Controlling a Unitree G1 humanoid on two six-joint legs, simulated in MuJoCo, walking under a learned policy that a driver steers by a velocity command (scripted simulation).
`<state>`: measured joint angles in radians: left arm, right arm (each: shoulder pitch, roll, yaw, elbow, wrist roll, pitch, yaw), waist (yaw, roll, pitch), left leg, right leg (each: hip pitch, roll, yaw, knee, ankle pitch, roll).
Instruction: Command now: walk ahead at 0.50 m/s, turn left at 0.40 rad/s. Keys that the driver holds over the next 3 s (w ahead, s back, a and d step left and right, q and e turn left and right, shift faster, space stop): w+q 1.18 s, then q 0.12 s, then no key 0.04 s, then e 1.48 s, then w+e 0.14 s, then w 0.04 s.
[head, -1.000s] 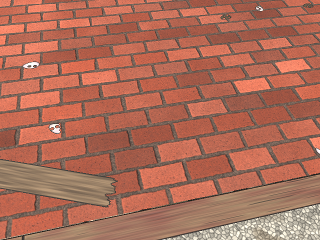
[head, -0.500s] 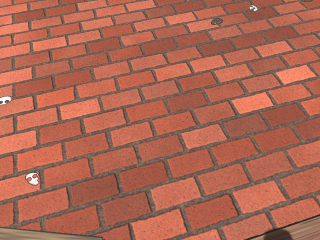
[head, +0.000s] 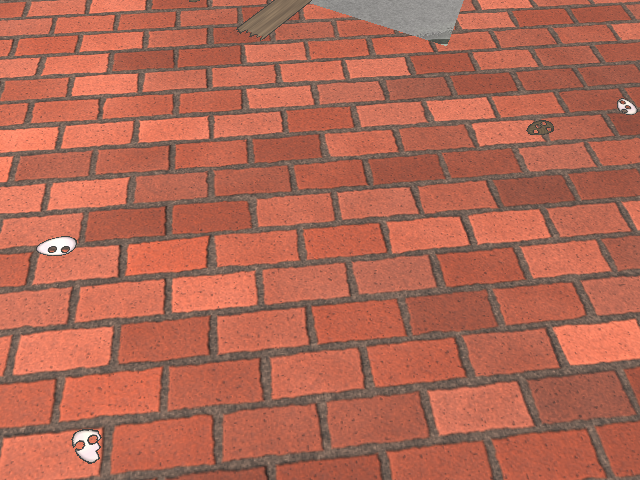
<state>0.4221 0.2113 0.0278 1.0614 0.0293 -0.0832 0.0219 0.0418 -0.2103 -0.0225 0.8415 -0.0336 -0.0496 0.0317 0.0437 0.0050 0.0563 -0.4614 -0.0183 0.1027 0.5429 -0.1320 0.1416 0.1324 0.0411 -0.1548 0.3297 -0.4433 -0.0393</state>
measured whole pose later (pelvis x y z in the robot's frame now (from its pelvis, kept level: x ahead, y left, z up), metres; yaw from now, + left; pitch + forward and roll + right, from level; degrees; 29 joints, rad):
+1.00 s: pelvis +0.52 +0.09 +0.01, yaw +35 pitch +1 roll -2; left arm 0.40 0.24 0.04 0.90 0.02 -0.08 0.01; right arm 0.03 -0.25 -0.04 0.72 -0.04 0.00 0.08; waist 0.07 0.03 0.06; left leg -0.60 0.05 0.07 0.68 -0.09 0.08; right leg 0.07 0.00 -0.25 0.25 -0.33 0.00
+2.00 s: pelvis +0.73 +0.31 +0.02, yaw +33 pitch +1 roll +1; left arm 0.24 0.28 0.08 0.79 0.02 0.06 -0.01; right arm 0.16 -0.27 -0.03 0.79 -0.01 0.04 -0.04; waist 0.04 -0.01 0.05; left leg -0.35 -0.05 -0.08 0.70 -0.41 -0.02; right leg -0.35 0.13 0.17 0.43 -0.08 -0.05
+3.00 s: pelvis +0.73 +0.31 +0.02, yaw -3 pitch +1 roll +0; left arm 0.31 0.31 0.07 0.75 0.03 0.05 -0.02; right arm 0.16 -0.30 -0.04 0.71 -0.02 0.02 -0.01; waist 0.04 -0.01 0.02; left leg -0.29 -0.05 -0.05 0.58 -0.39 0.00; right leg -0.22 0.15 0.24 0.48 -0.26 -0.07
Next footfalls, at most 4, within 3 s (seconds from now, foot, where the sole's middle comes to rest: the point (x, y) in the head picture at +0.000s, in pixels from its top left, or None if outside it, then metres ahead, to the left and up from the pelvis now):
0.54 right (361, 459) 0.50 -0.04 -0.76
1.08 left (213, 392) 0.63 0.28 -0.76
1.58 right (213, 298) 0.87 0.32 -0.76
2.06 left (152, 356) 0.71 0.43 -0.76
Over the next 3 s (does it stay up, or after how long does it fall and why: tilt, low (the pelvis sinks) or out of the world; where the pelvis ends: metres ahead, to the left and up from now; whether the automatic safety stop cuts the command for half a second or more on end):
stays up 0.73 0.31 0.02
